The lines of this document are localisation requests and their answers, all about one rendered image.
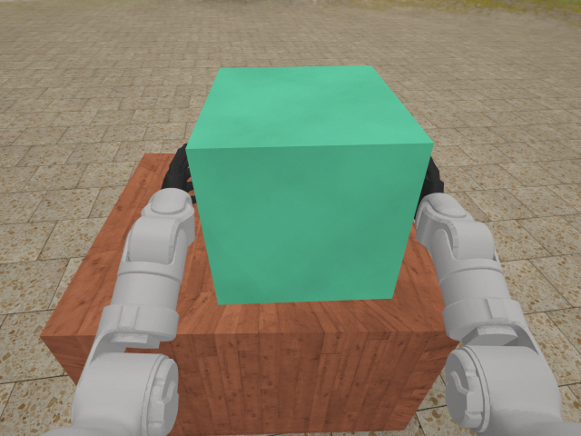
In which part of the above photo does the carton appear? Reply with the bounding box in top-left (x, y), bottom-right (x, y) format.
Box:
top-left (185, 65), bottom-right (434, 305)

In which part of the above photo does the right robot hand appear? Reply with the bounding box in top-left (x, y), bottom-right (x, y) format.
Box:
top-left (414, 156), bottom-right (444, 220)

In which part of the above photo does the robot left upper arm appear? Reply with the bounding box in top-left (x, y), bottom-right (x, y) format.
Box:
top-left (39, 352), bottom-right (179, 436)

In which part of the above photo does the robot right forearm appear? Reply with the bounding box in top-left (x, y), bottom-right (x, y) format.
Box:
top-left (415, 193), bottom-right (562, 417)

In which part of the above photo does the robot left forearm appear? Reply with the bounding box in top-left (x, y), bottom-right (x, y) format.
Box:
top-left (71, 188), bottom-right (195, 423)

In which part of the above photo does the robot right upper arm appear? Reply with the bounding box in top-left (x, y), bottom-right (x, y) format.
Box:
top-left (445, 345), bottom-right (581, 436)

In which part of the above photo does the pedestal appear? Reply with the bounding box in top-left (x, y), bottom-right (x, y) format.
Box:
top-left (40, 154), bottom-right (459, 436)

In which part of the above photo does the left robot hand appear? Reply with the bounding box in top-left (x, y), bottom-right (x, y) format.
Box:
top-left (161, 144), bottom-right (196, 204)

